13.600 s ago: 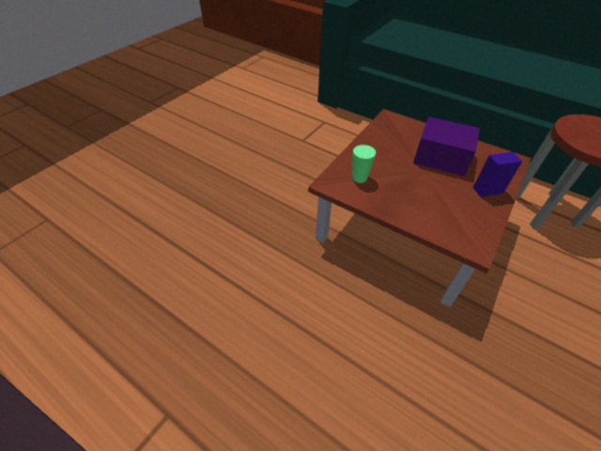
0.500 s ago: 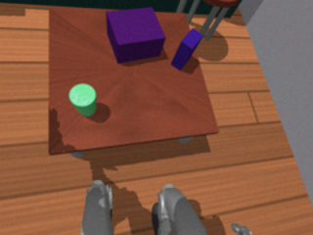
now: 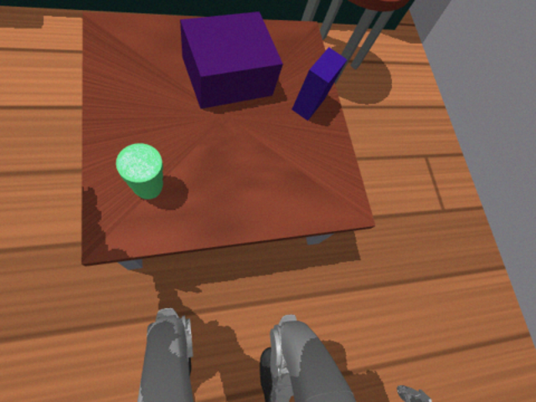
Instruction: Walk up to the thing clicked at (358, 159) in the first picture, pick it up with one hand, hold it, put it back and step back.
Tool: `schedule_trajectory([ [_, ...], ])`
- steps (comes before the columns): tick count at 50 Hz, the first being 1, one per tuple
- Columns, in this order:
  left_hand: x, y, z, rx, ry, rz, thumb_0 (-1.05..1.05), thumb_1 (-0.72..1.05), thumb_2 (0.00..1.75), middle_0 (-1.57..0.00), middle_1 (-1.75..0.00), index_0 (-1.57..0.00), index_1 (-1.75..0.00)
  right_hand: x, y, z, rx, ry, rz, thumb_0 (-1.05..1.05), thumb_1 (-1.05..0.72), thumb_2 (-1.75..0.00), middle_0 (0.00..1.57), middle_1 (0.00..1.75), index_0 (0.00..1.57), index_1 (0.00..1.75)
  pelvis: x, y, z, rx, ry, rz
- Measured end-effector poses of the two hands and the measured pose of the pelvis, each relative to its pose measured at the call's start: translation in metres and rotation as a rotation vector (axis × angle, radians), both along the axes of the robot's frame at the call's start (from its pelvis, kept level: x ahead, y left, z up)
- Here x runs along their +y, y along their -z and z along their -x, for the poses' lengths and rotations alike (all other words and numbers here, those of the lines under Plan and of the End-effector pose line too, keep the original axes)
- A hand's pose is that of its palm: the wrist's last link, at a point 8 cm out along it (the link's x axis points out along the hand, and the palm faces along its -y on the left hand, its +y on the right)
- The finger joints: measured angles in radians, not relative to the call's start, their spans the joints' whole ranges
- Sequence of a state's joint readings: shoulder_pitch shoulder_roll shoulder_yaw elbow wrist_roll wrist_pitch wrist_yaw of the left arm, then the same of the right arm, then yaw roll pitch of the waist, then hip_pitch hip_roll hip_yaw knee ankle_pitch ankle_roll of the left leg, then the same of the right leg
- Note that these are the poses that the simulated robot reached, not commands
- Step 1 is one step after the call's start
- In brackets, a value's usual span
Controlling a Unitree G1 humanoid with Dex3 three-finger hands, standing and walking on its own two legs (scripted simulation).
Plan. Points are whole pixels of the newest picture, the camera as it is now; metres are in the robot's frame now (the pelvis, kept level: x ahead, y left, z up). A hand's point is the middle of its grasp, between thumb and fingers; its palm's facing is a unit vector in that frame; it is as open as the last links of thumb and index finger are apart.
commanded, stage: go down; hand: left
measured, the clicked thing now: (144, 175) +0.53 +0.19 -0.25
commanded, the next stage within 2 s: approach in 1.46 s
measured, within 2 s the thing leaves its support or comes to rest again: neither
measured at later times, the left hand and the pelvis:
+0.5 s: hand out of the picture +0.47 +0.38 +0.07, palm faces +0.22 -0.97 -0.02, open 17.6 cm; pelvis +0.00 +0.00 +0.00, yaw +0 degrees
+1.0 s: hand out of the picture +0.47 +0.38 +0.07, palm faces +0.24 -0.97 -0.01, open 17.6 cm; pelvis +0.00 +0.00 +0.00, yaw +0 degrees
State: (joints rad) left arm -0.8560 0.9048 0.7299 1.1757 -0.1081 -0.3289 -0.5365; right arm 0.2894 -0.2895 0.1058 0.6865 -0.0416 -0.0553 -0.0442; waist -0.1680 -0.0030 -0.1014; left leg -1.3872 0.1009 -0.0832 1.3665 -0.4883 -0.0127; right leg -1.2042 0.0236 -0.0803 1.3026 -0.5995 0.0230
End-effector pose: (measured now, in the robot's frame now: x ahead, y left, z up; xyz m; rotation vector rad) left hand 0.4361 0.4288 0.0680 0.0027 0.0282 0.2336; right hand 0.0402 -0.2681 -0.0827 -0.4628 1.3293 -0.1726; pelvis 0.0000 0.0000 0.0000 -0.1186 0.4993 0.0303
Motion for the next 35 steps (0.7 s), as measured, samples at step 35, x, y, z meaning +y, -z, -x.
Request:
schedule_trajectory([
  [35, 0.0038, -0.0041, 0.0007, 0.019, -0.001, -0.021, -0.01, -0.61, 0.08, -0.04, -0.12, -0.06, -0.10, 0.0062, 0.0056, 0.0059, 0.007, 0.014, -0.022, 0.00, -0.91, -0.89, 0.20, 0.30, 0.20, 0.30, 0.0026, 0.0018, 0.0019, 0.002, 0.002, -0.001],
])
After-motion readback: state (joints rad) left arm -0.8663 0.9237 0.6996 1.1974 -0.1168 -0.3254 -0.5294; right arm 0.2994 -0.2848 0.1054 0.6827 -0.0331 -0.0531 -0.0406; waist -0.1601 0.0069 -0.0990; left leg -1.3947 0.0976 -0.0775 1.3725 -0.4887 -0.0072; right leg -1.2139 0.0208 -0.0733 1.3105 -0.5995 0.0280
